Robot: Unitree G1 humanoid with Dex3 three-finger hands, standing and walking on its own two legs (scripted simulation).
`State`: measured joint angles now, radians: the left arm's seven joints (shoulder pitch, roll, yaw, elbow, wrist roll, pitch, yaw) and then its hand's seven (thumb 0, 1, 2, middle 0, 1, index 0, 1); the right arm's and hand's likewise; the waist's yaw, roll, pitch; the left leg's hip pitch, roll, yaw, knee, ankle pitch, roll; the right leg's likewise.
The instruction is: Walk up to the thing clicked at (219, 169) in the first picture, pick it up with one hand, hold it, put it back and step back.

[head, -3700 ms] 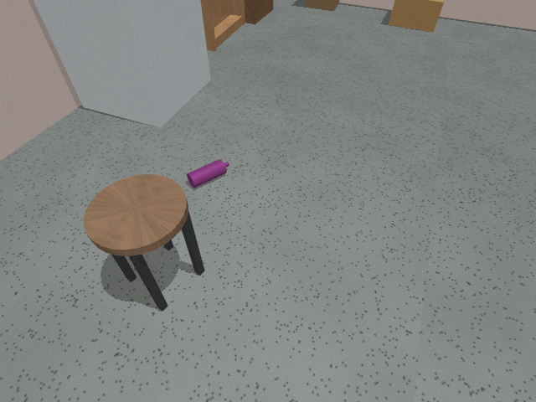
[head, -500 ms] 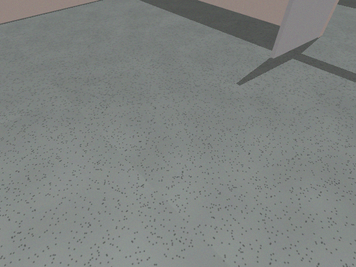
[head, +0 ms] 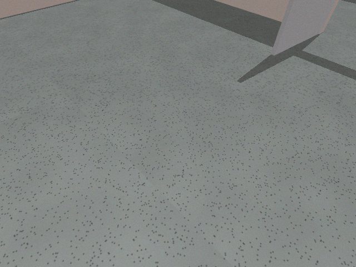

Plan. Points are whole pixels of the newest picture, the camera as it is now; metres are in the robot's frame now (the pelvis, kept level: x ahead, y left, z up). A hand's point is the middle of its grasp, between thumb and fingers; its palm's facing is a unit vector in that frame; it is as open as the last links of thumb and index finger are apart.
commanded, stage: stand
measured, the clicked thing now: out of the picture +0.32 +1.34 -0.74
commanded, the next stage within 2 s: none
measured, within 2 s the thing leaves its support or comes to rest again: neither
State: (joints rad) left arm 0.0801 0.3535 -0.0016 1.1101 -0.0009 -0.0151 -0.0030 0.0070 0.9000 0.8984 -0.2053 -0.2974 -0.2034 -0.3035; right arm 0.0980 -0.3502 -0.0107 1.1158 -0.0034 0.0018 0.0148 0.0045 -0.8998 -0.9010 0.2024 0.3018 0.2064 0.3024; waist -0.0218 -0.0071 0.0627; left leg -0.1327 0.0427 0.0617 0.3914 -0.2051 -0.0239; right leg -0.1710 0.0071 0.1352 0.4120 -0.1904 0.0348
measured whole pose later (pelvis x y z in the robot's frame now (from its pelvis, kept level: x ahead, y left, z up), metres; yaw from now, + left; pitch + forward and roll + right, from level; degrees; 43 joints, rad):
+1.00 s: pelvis +0.01 +0.00 +0.00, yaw +2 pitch -2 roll +0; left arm 0.13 0.35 0.00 1.12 0.01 -0.01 0.00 0.01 0.90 0.90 -0.21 -0.30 -0.20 -0.30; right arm 0.11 -0.35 -0.02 1.13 0.00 0.00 0.02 0.00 -0.90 -0.90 0.20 0.30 0.21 0.30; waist -0.01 0.00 0.06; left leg -0.13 0.03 0.03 0.36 -0.19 -0.02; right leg -0.14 -0.01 0.10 0.35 -0.17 0.04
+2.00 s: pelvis +0.01 +0.00 +0.00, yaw +3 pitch -2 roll +0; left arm 0.13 0.36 0.00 1.11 0.01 -0.01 0.00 0.01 0.90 0.90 -0.21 -0.30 -0.20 -0.30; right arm 0.11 -0.35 -0.02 1.12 0.00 0.01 0.01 0.00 -0.90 -0.90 0.20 0.30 0.21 0.30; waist -0.01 0.00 0.05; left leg -0.11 0.03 0.02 0.35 -0.19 -0.02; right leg -0.12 -0.01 0.09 0.33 -0.18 0.04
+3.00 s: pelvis +0.19 -0.05 +0.00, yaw +2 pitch -3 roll -2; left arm 0.34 0.39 0.08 0.95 0.02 -0.08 -0.04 0.01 0.90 0.90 -0.21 -0.30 -0.21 -0.30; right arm 0.27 -0.41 -0.08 0.95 -0.02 0.00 0.10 0.00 -0.90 -0.90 0.20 0.30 0.20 0.30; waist 0.02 0.05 0.06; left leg -0.51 0.07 -0.08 0.75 -0.19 -0.02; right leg 0.01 0.03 -0.10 0.33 -0.30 -0.03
